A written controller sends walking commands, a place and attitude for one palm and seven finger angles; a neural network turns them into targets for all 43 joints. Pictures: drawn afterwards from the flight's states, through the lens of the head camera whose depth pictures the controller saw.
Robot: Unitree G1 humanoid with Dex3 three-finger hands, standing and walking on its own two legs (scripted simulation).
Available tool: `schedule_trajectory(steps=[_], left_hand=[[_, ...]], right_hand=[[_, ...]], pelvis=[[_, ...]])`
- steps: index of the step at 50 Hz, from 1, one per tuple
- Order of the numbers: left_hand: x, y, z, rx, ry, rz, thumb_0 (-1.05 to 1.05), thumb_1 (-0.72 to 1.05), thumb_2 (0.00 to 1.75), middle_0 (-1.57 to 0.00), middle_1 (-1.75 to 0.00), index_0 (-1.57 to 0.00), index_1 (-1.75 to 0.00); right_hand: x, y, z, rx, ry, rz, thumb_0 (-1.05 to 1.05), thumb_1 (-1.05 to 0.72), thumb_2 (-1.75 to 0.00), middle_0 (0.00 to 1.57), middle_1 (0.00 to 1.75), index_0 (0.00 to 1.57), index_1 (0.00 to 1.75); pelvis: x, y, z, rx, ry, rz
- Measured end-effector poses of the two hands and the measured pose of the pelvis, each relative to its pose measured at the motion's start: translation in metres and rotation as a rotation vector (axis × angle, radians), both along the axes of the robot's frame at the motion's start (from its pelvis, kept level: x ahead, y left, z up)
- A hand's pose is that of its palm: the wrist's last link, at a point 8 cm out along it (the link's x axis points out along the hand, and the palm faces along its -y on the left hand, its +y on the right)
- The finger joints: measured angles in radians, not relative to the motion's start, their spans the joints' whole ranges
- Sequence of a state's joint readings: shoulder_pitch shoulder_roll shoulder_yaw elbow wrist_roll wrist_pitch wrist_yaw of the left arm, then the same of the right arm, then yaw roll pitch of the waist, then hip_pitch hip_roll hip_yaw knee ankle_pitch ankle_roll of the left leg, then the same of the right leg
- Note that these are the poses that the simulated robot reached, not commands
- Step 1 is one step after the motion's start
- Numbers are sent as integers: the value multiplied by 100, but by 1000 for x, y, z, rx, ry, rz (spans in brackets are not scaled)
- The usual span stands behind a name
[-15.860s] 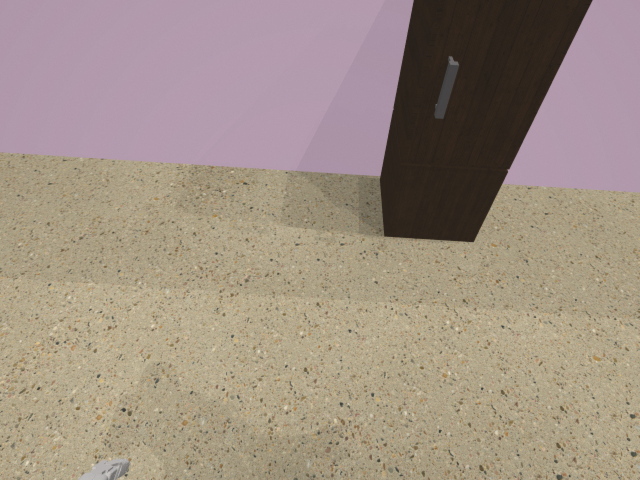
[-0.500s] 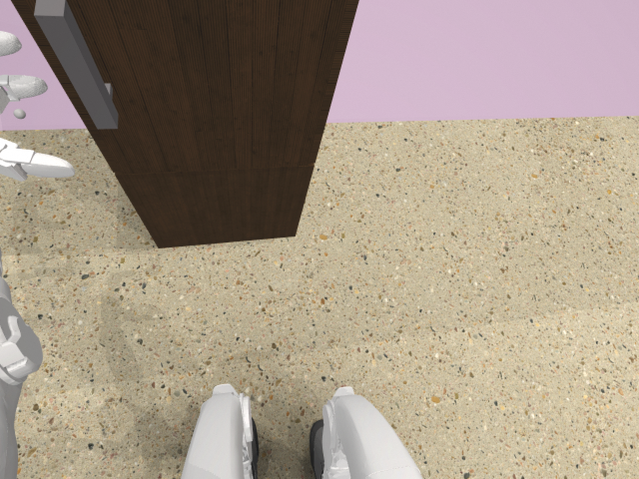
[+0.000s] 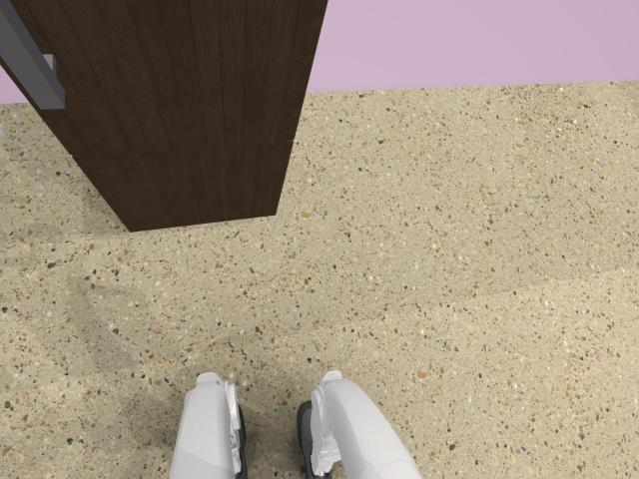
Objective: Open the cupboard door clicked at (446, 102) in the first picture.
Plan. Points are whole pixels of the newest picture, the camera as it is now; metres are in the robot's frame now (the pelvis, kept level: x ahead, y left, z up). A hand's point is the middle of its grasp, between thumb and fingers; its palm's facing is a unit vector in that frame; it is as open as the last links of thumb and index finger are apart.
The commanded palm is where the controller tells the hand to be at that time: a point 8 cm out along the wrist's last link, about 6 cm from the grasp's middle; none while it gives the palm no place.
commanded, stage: move the hooked fingers beside the handle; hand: left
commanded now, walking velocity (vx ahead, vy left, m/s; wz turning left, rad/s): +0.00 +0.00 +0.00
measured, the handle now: (15, 26) +0.58 +0.27 +0.07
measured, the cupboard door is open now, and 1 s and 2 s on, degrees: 0 0 0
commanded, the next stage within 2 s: slide the fingers in behind the handle in 0.48 s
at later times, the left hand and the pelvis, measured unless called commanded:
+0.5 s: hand out of the picture +0.52 +0.33 +0.07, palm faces +0.13 -0.99 -0.01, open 14.0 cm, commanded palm +0.52 +0.34 +0.07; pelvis +0.00 +0.01 +0.00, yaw +1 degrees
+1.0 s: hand out of the picture +0.53 +0.30 +0.07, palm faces +0.13 -0.99 +0.01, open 14.0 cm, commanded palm +0.51 +0.32 +0.07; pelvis +0.00 +0.01 +0.01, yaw +1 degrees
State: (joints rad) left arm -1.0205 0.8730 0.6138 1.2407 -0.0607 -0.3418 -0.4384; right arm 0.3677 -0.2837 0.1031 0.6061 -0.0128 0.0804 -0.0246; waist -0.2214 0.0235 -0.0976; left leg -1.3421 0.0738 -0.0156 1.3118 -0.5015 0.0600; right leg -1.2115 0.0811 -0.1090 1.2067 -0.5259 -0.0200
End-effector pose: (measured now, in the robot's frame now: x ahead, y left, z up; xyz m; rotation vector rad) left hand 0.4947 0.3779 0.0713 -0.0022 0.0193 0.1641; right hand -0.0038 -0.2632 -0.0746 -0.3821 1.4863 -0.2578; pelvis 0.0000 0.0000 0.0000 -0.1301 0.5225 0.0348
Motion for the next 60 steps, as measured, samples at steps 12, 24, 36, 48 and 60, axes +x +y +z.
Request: schedule_trajectory(steps=[12, 24, 36, 48, 60], left_hand=[[-2, 4, 0, -1, 42, -28, -2, -50, 30, -30, -120, -30, -120], [0, -2, -4, 2, 34, -31, -2, -50, 30, -30, -120, -30, -120], [-3, -2, 4, 4, 16, -27, -2, -50, 30, -30, -120, -30, -120], [1, -28, -1, -19, 13, -37, -2, -50, 30, -30, -120, -30, -120], [4, -42, 3, 5, 4, -28, -2, -50, 30, -30, -120, -30, -120]], right_hand=[[17, 3, 7, -16, -40, 30, 0, -90, -90, 21, 30, 20, 30], [14, 10, 6, -10, -35, 29, 0, -90, -90, 21, 30, 20, 30], [1, 14, 7, 6, -9, 8, 0, -90, -90, 21, 30, 20, 30], [4, 6, 9, -1, -32, 16, 0, -90, -90, 21, 30, 20, 30], [5, 4, 3, 28, -27, 3, 0, -90, -90, 21, 30, 20, 30]], pelvis=[[3, 7, 5, -8, -10, 13], [1, 12, 5, -9, -12, 15], [0, 12, 7, -7, -21, 15], [-1, 8, 8, 0, -27, 16], [1, 3, 9, 10, -29, 11]])
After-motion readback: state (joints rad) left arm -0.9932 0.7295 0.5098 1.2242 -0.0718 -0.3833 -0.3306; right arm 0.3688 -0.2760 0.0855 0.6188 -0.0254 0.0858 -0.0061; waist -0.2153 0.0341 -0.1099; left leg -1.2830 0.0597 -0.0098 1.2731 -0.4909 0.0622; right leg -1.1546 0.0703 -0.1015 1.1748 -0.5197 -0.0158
